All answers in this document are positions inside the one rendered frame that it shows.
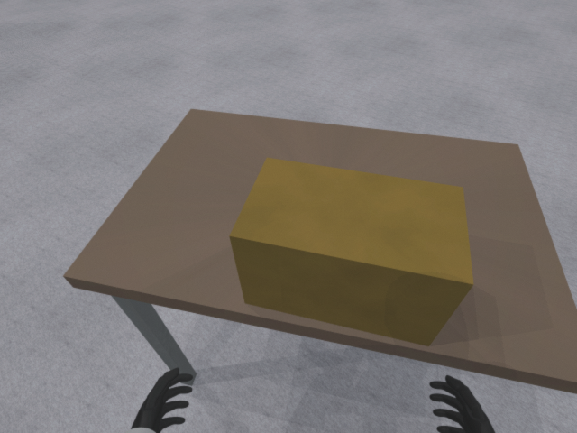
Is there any carton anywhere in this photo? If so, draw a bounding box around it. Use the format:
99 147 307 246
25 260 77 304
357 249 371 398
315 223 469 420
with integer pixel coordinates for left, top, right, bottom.
229 158 473 346

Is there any table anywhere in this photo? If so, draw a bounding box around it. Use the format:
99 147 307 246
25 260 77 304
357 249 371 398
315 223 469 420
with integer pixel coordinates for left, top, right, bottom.
63 109 577 394

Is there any left robot hand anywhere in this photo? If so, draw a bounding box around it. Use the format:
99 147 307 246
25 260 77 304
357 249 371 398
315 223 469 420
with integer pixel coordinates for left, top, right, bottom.
131 368 193 433

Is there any right robot hand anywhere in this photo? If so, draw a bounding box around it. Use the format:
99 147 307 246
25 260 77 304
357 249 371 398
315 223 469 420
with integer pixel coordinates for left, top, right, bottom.
429 375 495 433

